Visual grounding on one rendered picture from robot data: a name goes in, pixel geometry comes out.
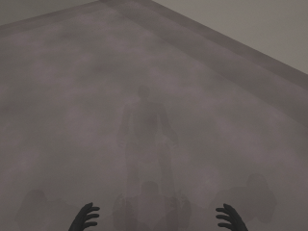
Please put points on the right robot hand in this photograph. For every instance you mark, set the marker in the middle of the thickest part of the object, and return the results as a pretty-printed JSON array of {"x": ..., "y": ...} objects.
[{"x": 236, "y": 221}]

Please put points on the left robot hand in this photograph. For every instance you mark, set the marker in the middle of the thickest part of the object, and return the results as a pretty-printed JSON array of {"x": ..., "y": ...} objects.
[{"x": 79, "y": 224}]

